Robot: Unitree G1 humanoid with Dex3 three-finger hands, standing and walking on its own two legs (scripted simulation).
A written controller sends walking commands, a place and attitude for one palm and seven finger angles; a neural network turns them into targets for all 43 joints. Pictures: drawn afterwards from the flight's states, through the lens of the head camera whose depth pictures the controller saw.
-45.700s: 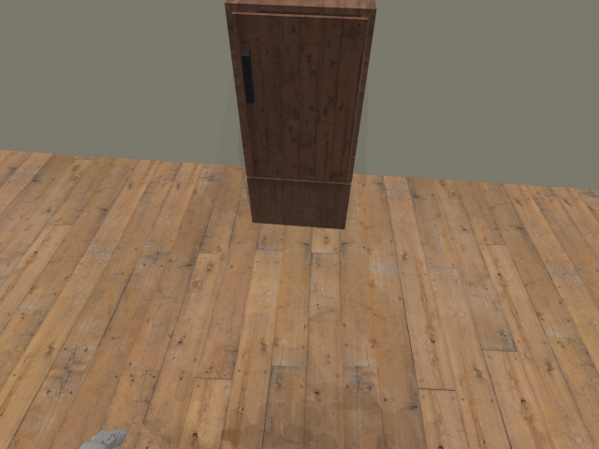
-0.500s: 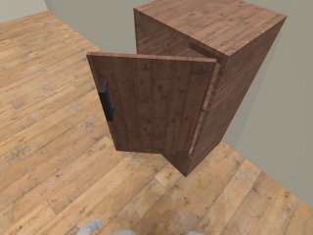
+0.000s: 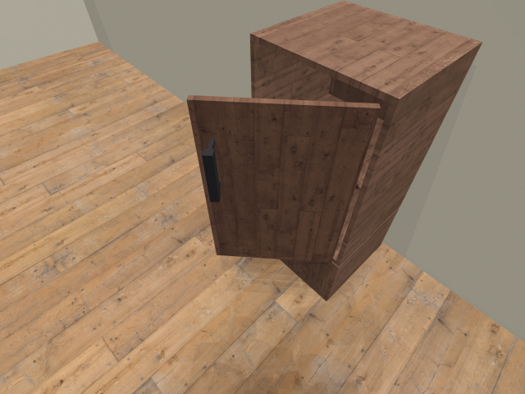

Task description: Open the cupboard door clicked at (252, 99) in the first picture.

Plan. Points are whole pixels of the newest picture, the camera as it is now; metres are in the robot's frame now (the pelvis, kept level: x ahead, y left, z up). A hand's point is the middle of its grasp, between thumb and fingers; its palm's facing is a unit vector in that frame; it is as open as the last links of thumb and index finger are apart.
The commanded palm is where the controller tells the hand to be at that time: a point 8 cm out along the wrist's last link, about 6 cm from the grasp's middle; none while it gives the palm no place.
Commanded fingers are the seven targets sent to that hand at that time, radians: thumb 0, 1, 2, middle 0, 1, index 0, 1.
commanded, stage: come to a stop and stand still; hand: left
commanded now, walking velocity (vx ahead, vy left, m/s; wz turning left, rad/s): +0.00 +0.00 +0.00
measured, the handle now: (213, 171) +0.59 +0.16 -0.04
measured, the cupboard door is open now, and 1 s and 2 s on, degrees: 43 43 43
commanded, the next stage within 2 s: look again from close up in 0.52 s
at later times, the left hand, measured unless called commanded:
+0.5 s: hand out of the picture -0.09 +0.16 -0.17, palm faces +0.06 -0.98 -0.16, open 7.3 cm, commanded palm none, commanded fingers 0.00 0.90 0.90 -0.20 -0.30 -0.20 -0.30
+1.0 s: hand out of the picture -0.05 +0.18 -0.18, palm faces +0.12 -0.97 -0.20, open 7.3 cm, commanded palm none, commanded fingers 0.00 0.90 0.90 -0.20 -0.30 -0.20 -0.30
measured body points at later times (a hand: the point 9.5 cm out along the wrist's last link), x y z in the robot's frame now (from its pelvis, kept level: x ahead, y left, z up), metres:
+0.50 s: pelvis -0.03 +0.01 +0.00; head -0.04 +0.01 +0.45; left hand -0.09 +0.21 -0.16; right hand -0.06 -0.20 -0.16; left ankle +0.06 +0.07 -0.74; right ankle -0.01 -0.13 -0.74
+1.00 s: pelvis -0.04 +0.01 -0.01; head -0.07 +0.00 +0.44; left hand -0.05 +0.23 -0.16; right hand +0.00 -0.22 -0.17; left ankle +0.05 +0.07 -0.73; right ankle -0.01 -0.12 -0.74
